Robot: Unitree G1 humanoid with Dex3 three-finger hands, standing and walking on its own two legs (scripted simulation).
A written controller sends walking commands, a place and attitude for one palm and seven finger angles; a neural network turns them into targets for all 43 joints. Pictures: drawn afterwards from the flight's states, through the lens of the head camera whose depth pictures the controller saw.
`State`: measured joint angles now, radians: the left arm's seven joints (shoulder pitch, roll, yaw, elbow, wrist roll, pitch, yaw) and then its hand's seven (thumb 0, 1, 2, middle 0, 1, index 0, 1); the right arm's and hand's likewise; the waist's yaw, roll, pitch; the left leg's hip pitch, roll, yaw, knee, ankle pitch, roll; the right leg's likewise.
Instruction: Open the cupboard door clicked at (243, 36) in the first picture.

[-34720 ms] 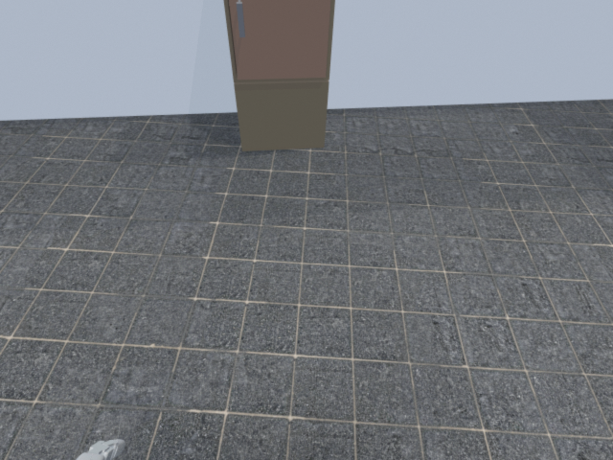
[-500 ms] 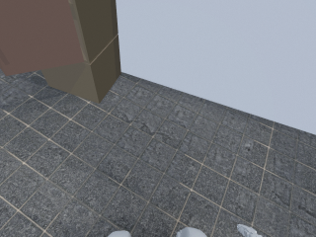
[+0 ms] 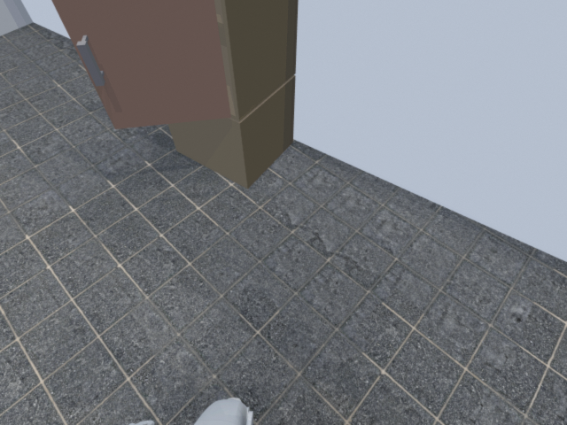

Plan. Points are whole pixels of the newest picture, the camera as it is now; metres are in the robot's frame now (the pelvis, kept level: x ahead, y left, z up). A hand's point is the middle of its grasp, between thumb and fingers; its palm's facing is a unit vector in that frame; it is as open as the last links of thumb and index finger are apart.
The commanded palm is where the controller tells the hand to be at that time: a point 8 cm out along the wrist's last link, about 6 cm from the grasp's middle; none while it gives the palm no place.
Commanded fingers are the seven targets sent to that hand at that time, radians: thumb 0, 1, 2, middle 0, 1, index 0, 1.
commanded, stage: turn to face it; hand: left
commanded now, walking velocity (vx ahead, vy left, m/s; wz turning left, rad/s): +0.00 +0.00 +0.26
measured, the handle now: (92, 60) +1.04 +0.61 -0.08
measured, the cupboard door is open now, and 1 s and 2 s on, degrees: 44 44 44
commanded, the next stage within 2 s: take the last steps up to it in 0.06 s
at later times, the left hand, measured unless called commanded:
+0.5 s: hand out of the picture +0.07 +0.23 -0.17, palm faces +0.20 -0.95 -0.25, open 7.4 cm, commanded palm none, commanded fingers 0.00 0.90 0.90 -0.20 -0.30 -0.20 -0.30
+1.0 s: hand out of the picture +0.13 +0.32 -0.18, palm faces +0.26 -0.95 -0.18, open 7.4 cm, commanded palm none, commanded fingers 0.00 0.90 0.90 -0.20 -0.30 -0.20 -0.30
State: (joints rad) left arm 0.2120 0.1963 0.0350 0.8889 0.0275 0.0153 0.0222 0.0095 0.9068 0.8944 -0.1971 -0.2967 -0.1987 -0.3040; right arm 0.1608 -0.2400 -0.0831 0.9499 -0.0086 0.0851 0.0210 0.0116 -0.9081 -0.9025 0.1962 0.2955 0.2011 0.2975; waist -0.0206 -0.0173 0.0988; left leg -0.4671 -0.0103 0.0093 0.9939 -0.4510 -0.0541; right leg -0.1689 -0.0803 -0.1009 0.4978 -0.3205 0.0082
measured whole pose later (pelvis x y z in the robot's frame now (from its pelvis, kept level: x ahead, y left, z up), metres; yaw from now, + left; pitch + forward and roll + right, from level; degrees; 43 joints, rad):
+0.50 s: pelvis +0.03 +0.01 -0.01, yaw +9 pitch +0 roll +0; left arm 0.23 0.23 0.06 0.93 0.03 -0.02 -0.02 0.01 0.91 0.89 -0.20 -0.30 -0.20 -0.30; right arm 0.24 -0.19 -0.04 0.99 -0.01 0.03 0.01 0.01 -0.90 -0.90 0.20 0.30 0.21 0.30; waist 0.02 0.00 0.03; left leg -0.32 -0.04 -0.03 0.69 -0.41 0.03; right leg -0.24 -0.07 -0.08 0.56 -0.33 0.01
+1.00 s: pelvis +0.16 +0.13 +0.00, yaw +12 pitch +0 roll +0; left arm 0.26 0.21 0.06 1.06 0.03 0.01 -0.01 0.01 0.91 0.89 -0.19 -0.30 -0.19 -0.30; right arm 0.22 -0.15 -0.04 0.98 -0.02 -0.06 -0.02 0.00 -0.93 -0.90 0.20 0.30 0.20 0.30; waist 0.02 -0.05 0.06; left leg -0.25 0.01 0.14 0.49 -0.23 0.05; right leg -0.49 -0.12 -0.09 1.17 -0.38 0.01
